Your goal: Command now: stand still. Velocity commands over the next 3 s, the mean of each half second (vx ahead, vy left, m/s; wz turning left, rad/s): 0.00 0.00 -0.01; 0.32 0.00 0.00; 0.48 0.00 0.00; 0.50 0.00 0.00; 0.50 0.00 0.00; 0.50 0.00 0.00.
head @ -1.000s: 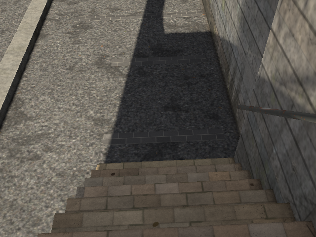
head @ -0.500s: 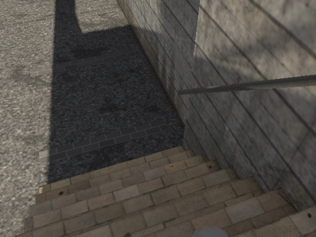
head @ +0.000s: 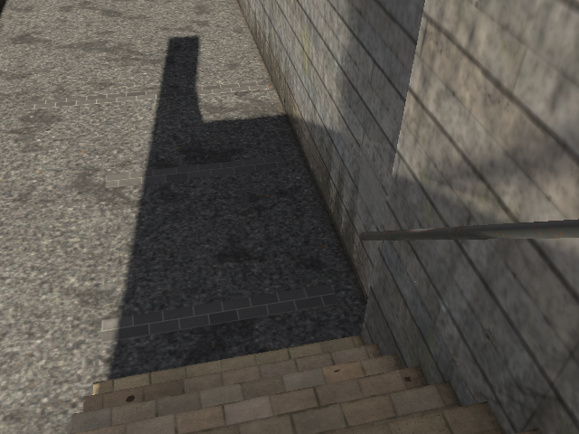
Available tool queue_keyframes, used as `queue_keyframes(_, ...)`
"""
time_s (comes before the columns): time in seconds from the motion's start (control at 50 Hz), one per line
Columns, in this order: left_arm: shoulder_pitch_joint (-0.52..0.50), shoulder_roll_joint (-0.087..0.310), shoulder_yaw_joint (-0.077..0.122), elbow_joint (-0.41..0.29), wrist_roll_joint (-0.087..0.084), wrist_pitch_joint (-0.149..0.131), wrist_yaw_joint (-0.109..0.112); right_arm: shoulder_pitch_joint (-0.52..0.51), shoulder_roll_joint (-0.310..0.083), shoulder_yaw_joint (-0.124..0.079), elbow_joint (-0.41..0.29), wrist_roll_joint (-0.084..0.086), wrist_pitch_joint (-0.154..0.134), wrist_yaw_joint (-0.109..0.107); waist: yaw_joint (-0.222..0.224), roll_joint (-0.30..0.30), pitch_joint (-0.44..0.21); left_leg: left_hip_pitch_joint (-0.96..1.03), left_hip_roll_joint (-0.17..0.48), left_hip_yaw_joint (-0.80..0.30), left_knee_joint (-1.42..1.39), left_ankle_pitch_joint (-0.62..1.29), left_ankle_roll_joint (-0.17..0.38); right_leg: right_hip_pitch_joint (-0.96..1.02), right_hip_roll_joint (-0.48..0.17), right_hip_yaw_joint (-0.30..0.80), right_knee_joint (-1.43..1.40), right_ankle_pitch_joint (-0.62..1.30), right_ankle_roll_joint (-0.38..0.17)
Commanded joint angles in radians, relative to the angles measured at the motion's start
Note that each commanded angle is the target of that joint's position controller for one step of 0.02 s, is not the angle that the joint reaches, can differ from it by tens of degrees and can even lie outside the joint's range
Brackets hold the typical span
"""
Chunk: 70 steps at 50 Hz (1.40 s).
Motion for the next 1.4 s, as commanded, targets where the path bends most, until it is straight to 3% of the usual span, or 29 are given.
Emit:
queue_keyframes(0.02, -0.317, 0.028, 0.042, -0.044, -0.042, 0.004, -0.012, 0.583, 0.045, 0.031, 0.148, 0.011, 0.004, 0.003, -0.372, 0.093, -0.008, 0.45, 0.125, -0.033, -0.14, 0.064, 0.078, -0.398, 0.143, -0.085, 0.182, 0.076, 0.022)
queue_keyframes(0.06, -0.087, 0.07, 0.086, -0.005, -0.007, 0.03, -0.025, 0.267, 0.012, 0.058, 0.041, 0.006, -0.003, 0.015, -0.107, 0.107, 0.063, 0.178, 0.116, -0.061, -0.142, -0.168, 0.048, -0.369, 0.16, 0.03, 0.564, 0.174, 0.027)
queue_keyframes(0.08, -0.099, 0.046, 0.073, -0.079, 0.006, 0.03, -0.026, 0.108, -0.133, 0.022, -0.028, 0.015, 0.0, -0.01, -0.067, 0.277, 0.079, -0.022, 0.218, -0.303, -0.355, -0.383, 0.121, -0.369, 0.181, 0.06, 0.651, 0.222, 0.058)
queue_keyframes(0.1, -0.164, 0.086, 0.079, -0.112, 0.034, 0.032, -0.018, 0.015, -0.142, 0.02, -0.059, 0.023, -0.016, -0.022, -0.042, 0.239, 0.167, -0.085, 0.296, -0.395, -0.422, -0.34, 0.171, -0.418, 0.131, 0.139, 0.697, 0.299, 0.072)
queue_keyframes(0.14, -0.149, 0.104, 0.082, -0.094, 0.052, 0.044, -0.011, 0.008, -0.127, 0.025, -0.056, 0.019, -0.045, -0.032, -0.03, 0.106, 0.112, 0.009, 0.33, -0.373, -0.385, -0.093, 0.211, -0.396, 0.105, 0.189, 0.831, 0.261, 0.07)
queue_keyframes(0.2, -0.139, 0.107, 0.08, -0.071, 0.026, 0.064, -0.01, 0.122, -0.101, 0.038, -0.041, 0.019, -0.056, -0.036, -0.056, -0.047, 0.056, 0.095, 0.289, -0.258, -0.376, 0.194, 0.235, -0.287, 0.114, 0.15, 0.731, 0.157, 0.013)
queue_keyframes(0.32, -0.158, 0.092, 0.053, -0.139, 0.033, 0.07, -0.06, 0.151, -0.132, 0.017, -0.057, 0.011, -0.03, -0.059, -0.055, 0.067, 0.02, 0.168, 0.211, -0.16, -0.479, -0.011, 0.129, -0.1, 0.041, 0.059, 0.258, -0.03, -0.04)
queue_keyframes(0.38, 0.074, 0.126, 0.043, -0.11, 0.014, 0.056, -0.101, 0.088, -0.194, -0.041, -0.075, 0.089, -0.01, -0.049, 0.041, 0.216, 0.064, -0.33, 0.177, -0.053, -0.699, -0.201, 0.009, 0.613, 0.12, 0.023, -0.154, -0.173, -0.19)
queue_keyframes(0.4, 0.213, 0.151, 0.048, -0.051, 0.013, 0.052, -0.104, 0.096, -0.172, -0.052, -0.06, 0.083, -0.001, -0.055, 0.123, -0.009, 0.175, -0.426, 0.139, -0.035, -0.503, -0.368, -0.038, 0.635, 0.107, 0.188, -0.473, -0.16, -0.228)
queue_keyframes(0.42, 0.358, 0.258, 0.065, -0.005, 0.029, 0.043, -0.075, -0.097, -0.107, -0.047, -0.185, 0.05, -0.016, -0.033, 0.278, -0.506, 0.324, -0.884, -0.023, 0.016, -0.098, -0.62, -0.115, 0.624, -0.193, 0.837, -0.958, -0.16, -0.3)
queue_keyframes(0.44, 0.487, 0.226, 0.057, 0.055, 0.04, 0.014, -0.024, -0.212, -0.159, -0.079, -0.206, 0.003, -0.042, -0.004, 0.34, -0.379, 0.366, -0.935, -0.049, -0.487, -0.043, -0.524, -0.07, 0.529, -0.207, 1.217, -1.117, -0.062, -0.337)
queue_keyframes(0.46, 0.398, 0.23, 0.062, 0.098, 0.063, 0.007, -0.001, -0.131, -0.072, -0.069, -0.202, 0.041, -0.074, 0.013, 0.23, -0.338, 0.319, -0.974, -0.091, -0.586, -0.017, -0.349, -0.061, 0.569, -0.224, 1.163, -1.096, -0.006, -0.37)
queue_keyframes(0.5, 0.214, 0.18, 0.057, 0.115, 0.071, -0.008, 0.004, -0.124, -0.02, -0.067, -0.144, 0.05, -0.072, 0.005, 0.093, -0.191, 0.198, -0.665, -0.166, -0.456, 0.205, -0.003, -0.087, 0.292, -0.163, 0.912, -0.996, -0.118, -0.328)
queue_keyframes(0.58, -0.008, 0.144, 0.076, 0.092, 0.006, -0.03, -0.051, 0.021, 0.028, -0.05, -0.059, 0.001, 0.028, -0.022, -0.134, -0.12, 0.121, -0.413, -0.263, -0.198, 0.898, 0.208, -0.119, -0.05, -0.135, 0.574, -0.984, -0.039, -0.179)
queue_keyframes(0.66, 0.134, 0.184, 0.097, 0.162, 0.012, -0.066, -0.054, -0.049, 0.017, -0.024, -0.058, -0.034, 0.028, 0.0, -0.079, -0.047, 0.137, -0.416, -0.227, -0.112, 0.828, 0.378, -0.128, 0.068, -0.12, 0.411, -0.877, 0.058, -0.146)
queue_keyframes(0.74, 0.347, 0.22, 0.115, 0.222, 0.028, -0.094, -0.053, -0.228, -0.008, -0.024, -0.129, -0.053, 0.021, 0.008, 0.069, -0.176, 0.107, -0.577, -0.21, -0.109, 0.583, 0.402, -0.129, 0.396, -0.112, 0.41, -0.798, 0.168, -0.174)
queue_keyframes(0.88, 0.302, 0.207, 0.123, 0.211, 0.054, -0.065, -0.029, -0.275, 0.045, -0.005, -0.173, 0.048, -0.053, 0.031, 0.157, -0.229, 0.094, -0.03, -0.051, 0.049, -0.195, 0.593, -0.091, 0.288, -0.125, 0.338, -0.684, 0.381, -0.227)
queue_keyframes(0.92, 0.255, 0.225, 0.131, 0.211, 0.05, -0.052, -0.035, -0.019, 0.028, -0.016, -0.08, 0.052, -0.038, 0.024, 0.039, -0.264, 0.061, 0.182, -0.017, 0.083, -0.218, 0.637, -0.051, 0.26, -0.109, 0.298, -0.483, 0.602, -0.211)
queue_keyframes(0.96, 0.293, 0.212, 0.143, 0.237, 0.065, -0.03, -0.019, 0.165, -0.02, -0.039, 0.019, 0.038, -0.032, 0.01, -0.027, -0.061, 0.089, 0.388, 0.086, 0.005, -0.59, 0.521, -0.019, 0.18, -0.012, 0.237, -0.065, 0.59, -0.207)
queue_keyframes(0.98, 0.294, 0.177, 0.146, 0.26, 0.065, -0.024, -0.044, 0.256, 0.014, -0.022, 0.055, 0.026, -0.03, 0.012, -0.079, 0.093, 0.035, 0.589, 0.113, -0.005, -0.424, 0.549, -0.019, -0.043, 0.09, 0.156, 0.301, 0.065, -0.197)
queue_keyframes(1.0, 0.264, 0.086, 0.128, 0.18, 0.034, -0.036, -0.058, 0.311, -0.024, -0.001, 0.054, 0.009, -0.029, 0.026, -0.05, 0.162, -0.008, 0.773, 0.193, -0.05, 0.105, 1.12, -0.028, -0.389, 0.137, 0.158, 0.623, -0.132, -0.176)
queue_keyframes(1.02, 0.311, 0.119, 0.12, 0.144, 0.003, -0.052, -0.056, 0.279, -0.08, -0.012, 0.06, 0.021, -0.036, 0.034, 0.009, 0.155, -0.063, 0.816, 0.227, -0.073, 0.151, 1.089, -0.07, -0.537, 0.084, 0.155, 0.617, -0.01, -0.183)
queue_keyframes(1.06, 0.213, 0.185, 0.135, 0.163, 0.021, -0.051, -0.028, 0.3, -0.137, -0.044, 0.096, 0.024, -0.067, 0.014, -0.039, 0.176, -0.07, 0.574, 0.338, -0.403, -0.176, 0.021, 0.095, -0.563, 0.002, 0.196, 0.443, 0.27, -0.129)
queue_keyframes(1.08, 0.111, 0.232, 0.15, 0.184, 0.053, -0.034, -0.026, 0.272, -0.043, -0.011, 0.099, 0.02, -0.075, 0.012, -0.037, 0.082, 0.083, 0.434, 0.308, -0.421, -0.231, -0.095, 0.088, -0.613, -0.005, 0.191, 0.419, 0.323, -0.098)
queue_keyframes(1.12, 0.097, 0.173, 0.14, 0.221, 0.04, -0.035, -0.037, 0.235, 0.064, 0.038, 0.123, -0.007, -0.11, 0.009, 0.015, -0.003, 0.211, 0.154, 0.199, -0.303, -0.096, 0.13, 0.003, -0.521, -0.003, 0.255, 0.103, 0.619, -0.051)
queue_keyframes(1.14, 0.058, 0.107, 0.117, 0.182, 0.033, -0.036, -0.059, 0.134, 0.118, 0.069, 0.104, 0.01, -0.121, -0.007, 0.096, -0.06, 0.243, -0.11, 0.15, -0.209, -0.117, 0.153, 0.003, -0.355, -0.012, 0.192, -0.171, 0.802, -0.01)
queue_keyframes(1.18, 0.11, 0.071, 0.11, 0.253, 0.057, -0.028, -0.076, 0.126, 0.029, 0.052, 0.106, 0.003, -0.126, -0.013, 0.105, 0.039, 0.155, -0.251, 0.115, -0.231, -0.106, 0.259, 0.012, -0.048, -0.008, 0.111, -0.278, 1.072, -0.009)
queue_keyframes(1.24, 0.027, 0.125, 0.124, 0.241, 0.041, -0.056, -0.088, 0.152, 0.065, 0.064, 0.137, 0.049, -0.135, -0.028, 0.088, 0.047, 0.163, -0.152, 0.061, -0.192, -0.018, 0.007, 0.003, -0.059, -0.033, 0.153, -0.626, 1.358, -0.037)
queue_keyframes(1.4, -0.202, 0.098, 0.116, 0.158, 0.021, -0.087, -0.097, 0.337, 0.082, 0.064, 0.199, -0.021, -0.108, -0.046, -0.125, -0.025, 0.268, 0.0, -0.005, -0.183, 0.279, 0.212, 0.072, 0.14, 0.004, 0.094, -1.087, 1.325, -0.046)
Next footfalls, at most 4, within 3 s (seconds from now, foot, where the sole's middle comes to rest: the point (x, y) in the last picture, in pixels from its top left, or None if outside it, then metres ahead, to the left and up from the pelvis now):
0.38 right None -0.05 -0.13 -0.57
0.96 left None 0.11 0.08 -0.79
1.52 right None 0.39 -0.05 -1.00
1.92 left None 0.56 0.14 -1.22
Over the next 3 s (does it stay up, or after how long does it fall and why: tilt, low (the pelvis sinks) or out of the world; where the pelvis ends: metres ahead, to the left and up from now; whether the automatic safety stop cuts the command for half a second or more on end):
stays up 0.97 0.14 -0.89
